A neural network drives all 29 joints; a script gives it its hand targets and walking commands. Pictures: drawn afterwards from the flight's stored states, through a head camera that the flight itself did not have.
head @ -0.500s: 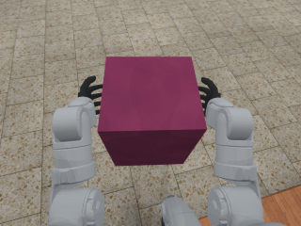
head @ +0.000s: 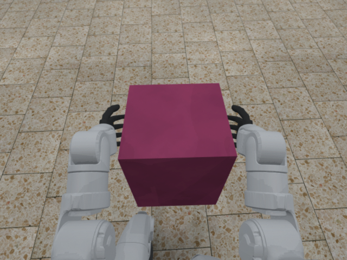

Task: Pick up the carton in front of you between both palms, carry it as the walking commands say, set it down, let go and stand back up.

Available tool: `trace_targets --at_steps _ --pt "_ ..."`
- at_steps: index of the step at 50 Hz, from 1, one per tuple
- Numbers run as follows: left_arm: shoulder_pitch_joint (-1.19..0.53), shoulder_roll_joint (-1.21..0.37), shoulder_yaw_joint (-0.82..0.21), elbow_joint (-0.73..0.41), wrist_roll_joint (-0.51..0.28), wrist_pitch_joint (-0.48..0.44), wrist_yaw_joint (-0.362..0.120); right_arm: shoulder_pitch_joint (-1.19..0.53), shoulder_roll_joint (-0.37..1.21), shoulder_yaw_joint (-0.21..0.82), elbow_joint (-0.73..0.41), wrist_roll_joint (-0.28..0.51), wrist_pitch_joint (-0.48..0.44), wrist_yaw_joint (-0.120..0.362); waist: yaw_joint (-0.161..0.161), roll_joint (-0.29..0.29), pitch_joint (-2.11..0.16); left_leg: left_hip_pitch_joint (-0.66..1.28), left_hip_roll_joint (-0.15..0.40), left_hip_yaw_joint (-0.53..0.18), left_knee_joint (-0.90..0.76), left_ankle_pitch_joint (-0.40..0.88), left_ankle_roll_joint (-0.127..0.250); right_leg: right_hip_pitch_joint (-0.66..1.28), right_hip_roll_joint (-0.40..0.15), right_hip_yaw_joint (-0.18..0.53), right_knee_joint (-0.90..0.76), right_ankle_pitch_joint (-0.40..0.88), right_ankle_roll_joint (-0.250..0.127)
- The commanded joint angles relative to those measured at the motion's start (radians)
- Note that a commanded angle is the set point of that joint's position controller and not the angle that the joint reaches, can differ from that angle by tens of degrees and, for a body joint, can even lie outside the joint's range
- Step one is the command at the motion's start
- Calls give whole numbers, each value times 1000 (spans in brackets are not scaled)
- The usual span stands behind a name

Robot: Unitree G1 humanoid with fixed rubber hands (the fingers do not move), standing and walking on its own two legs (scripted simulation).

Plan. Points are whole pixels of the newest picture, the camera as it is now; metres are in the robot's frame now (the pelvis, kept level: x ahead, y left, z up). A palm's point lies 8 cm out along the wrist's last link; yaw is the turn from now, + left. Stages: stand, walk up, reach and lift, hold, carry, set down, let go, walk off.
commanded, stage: carry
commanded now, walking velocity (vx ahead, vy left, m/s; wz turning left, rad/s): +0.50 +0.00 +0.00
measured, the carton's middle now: (175, 149) +0.36 +0.02 -0.01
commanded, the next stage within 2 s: none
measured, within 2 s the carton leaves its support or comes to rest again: neither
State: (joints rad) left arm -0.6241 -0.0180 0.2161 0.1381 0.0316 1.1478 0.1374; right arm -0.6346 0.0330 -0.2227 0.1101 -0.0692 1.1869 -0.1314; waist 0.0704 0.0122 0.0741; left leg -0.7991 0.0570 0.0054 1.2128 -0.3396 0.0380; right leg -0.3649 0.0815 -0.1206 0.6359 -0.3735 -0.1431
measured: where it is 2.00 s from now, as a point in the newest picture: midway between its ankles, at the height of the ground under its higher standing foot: (190, 94)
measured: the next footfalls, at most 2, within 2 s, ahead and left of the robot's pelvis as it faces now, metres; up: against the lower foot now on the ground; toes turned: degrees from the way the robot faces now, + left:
left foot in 0.18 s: +0.33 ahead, +0.08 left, +0.00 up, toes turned +4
right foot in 0.64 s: +0.60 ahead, -0.14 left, +0.00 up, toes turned -12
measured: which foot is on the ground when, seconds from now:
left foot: up 0.00-0.16, down 0.18-0.64, up 0.66-1.00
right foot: down 0.00-0.18, up 0.20-0.62, down 0.64-1.00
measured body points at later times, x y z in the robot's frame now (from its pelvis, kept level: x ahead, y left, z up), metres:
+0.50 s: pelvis +0.35 +0.01 +0.03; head +0.37 +0.02 +0.48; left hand +0.70 +0.13 +0.12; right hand +0.67 -0.17 +0.13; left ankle +0.29 +0.08 -0.72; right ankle +0.41 -0.14 -0.68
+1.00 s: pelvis +0.66 -0.05 +0.03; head +0.63 -0.05 +0.48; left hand +0.93 +0.10 +0.11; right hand +0.93 -0.20 +0.10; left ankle +0.79 +0.09 -0.68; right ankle +0.56 -0.13 -0.72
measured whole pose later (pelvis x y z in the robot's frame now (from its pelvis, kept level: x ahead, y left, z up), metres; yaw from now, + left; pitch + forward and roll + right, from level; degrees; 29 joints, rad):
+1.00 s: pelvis +0.66 -0.05 +0.03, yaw +0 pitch +4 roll +1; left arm -0.14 -0.13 0.10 -0.30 0.10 1.19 0.10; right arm -0.13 0.13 -0.10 -0.32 -0.12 1.20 -0.08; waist 0.02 0.00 -0.14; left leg -0.58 0.10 0.14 0.60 -0.12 -0.01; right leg -0.03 -0.02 -0.21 0.25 -0.29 -0.03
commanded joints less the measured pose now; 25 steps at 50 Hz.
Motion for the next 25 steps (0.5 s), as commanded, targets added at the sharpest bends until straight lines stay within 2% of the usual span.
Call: trace_targets --at_steps 1,4,6,7,8,9,10,11,12,13,14,15,16,17,20,25 --pt "-751 -1208 -717 -196 -489 -44 -269 -633 1113 648 -128 357 -89 178 7 -82 -610 -87 -16 43 -137 105 11 577 -277 320 -107 882 -74" --pt "-684 -1194 -757 -194 -472 -77 -275 -576 1090 686 -133 335 -123 186 23 -83 -575 17 -78 115 -439 242 18 599 -210 220 -82 994 -28" --pt "-645 -1175 -780 -196 -464 -95 -276 -555 1069 711 -147 329 -140 192 0 -100 -564 227 -137 193 -656 339 25 552 -192 147 -73 1128 18" --pt "-625 -1161 -784 -197 -458 -103 -274 -551 1060 725 -158 334 -145 196 -37 -127 -581 391 -152 208 -717 392 33 499 -203 129 -19 1183 44" --pt "-620 -1148 -791 -202 -453 -109 -272 -541 1051 736 -172 341 -150 201 -93 -129 -621 598 -131 207 -814 493 45 429 -206 74 90 1149 79" --pt "-620 -1126 -798 -211 -442 -114 -270 -532 1038 746 -187 353 -152 208 -126 -96 -652 837 -33 116 -809 535 59 260 -199 67 219 942 103" --pt "-610 -1111 -805 -219 -434 -110 -268 -537 1019 755 -193 361 -152 215 -114 108 -742 1128 250 -196 -663 961 132 14 -131 74 378 163 133" --pt "-558 -1086 -783 -189 -424 -94 -263 -492 985 743 -166 359 -150 215 -138 269 -836 1338 383 -547 -721 793 334 -270 6 139 698 -203 169" --pt "-545 -1063 -772 -195 -413 -88 -255 -463 1005 756 -164 378 -143 219 -145 189 -828 1335 350 -545 -773 608 322 -344 -31 177 733 -171 136" --pt "-554 -1062 -763 -209 -405 -84 -249 -495 1022 771 -206 400 -139 224 -133 126 -746 1274 306 -451 -794 603 271 -382 -67 163 687 -131 125" --pt "-544 -1056 -750 -223 -390 -79 -243 -535 1043 786 -240 427 -131 230 -114 38 -678 1197 278 -372 -815 662 221 -380 -95 146 594 -71 130" --pt "-521 -1050 -737 -232 -373 -73 -236 -570 1062 801 -274 450 -122 235 -108 16 -640 1135 258 -323 -843 669 185 -352 -114 141 504 -32 136" --pt "-488 -1047 -727 -240 -355 -65 -230 -580 1067 806 -301 464 -111 241 -97 19 -624 1083 241 -276 -869 661 154 -297 -119 129 417 -7 142" --pt "-450 -1043 -720 -242 -335 -57 -226 -568 1066 806 -315 473 -98 247 -92 35 -610 1057 232 -238 -889 672 143 -263 -113 108 343 -8 150" --pt "-322 -1036 -712 -240 -279 -34 -219 -466 1048 787 -319 461 -59 272 -92 86 -571 1041 211 -131 -901 754 134 -237 -96 47 166 12 171" --pt "-246 -1046 -756 -311 -263 6 -233 -280 1018 760 -299 398 -13 309 -93 168 -446 973 157 14 -937 757 85 -198 -93 -34 -59 235 173"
